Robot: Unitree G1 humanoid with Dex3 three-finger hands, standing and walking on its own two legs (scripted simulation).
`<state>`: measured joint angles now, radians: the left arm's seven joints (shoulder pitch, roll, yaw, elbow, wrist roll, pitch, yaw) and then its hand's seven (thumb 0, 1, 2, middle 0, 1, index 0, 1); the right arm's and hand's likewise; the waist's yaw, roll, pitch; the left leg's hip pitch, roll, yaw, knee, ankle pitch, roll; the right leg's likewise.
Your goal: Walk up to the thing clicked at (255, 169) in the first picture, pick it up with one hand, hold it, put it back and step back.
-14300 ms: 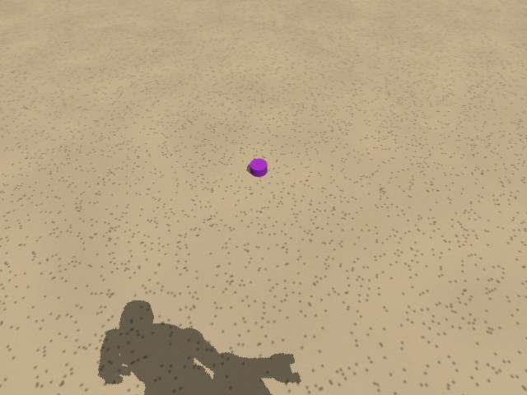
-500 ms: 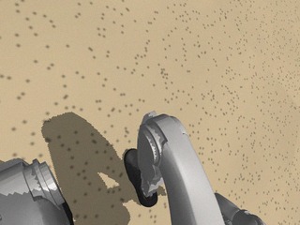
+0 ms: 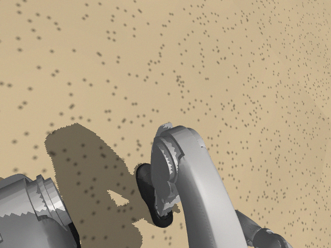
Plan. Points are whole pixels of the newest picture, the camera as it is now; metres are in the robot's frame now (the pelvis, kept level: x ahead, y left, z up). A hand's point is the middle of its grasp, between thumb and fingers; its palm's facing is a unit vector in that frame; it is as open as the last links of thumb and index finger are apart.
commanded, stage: close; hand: left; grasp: from above
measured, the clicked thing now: out of the picture +0.43 +0.35 -0.27
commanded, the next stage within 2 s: settle in 0.66 s
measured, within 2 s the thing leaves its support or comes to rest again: leaves its support in 1.12 s
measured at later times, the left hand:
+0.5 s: hand out of the picture +0.42 +0.33 -0.25, palm faces -0.45 -0.16 -0.88, open 11.0 cm
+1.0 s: hand out of the picture +0.42 +0.33 -0.25, palm faces -0.46 -0.17 -0.87, open 11.0 cm
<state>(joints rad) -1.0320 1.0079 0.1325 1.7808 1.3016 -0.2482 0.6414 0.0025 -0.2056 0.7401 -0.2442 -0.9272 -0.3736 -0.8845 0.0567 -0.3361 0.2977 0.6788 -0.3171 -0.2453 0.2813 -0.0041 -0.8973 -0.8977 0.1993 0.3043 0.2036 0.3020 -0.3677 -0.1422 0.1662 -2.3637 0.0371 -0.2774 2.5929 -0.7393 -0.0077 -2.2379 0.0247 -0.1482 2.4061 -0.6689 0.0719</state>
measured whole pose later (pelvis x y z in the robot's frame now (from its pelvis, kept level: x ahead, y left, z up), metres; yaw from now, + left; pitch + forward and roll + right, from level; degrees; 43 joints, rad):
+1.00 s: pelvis +0.00 +0.00 +0.01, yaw +0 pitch +28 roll -15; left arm -1.03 1.00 0.10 1.73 1.27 -0.23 0.61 0.01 -0.20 0.73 -0.35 -0.93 -0.55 -0.83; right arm 0.07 -0.34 0.31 0.66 -0.31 -0.23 0.26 0.00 -0.91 -0.90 0.20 0.30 0.20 0.30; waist -0.36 -0.14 0.17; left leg -2.35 0.03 -0.28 2.57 -0.73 -0.01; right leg -2.22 0.02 -0.15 2.38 -0.66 0.07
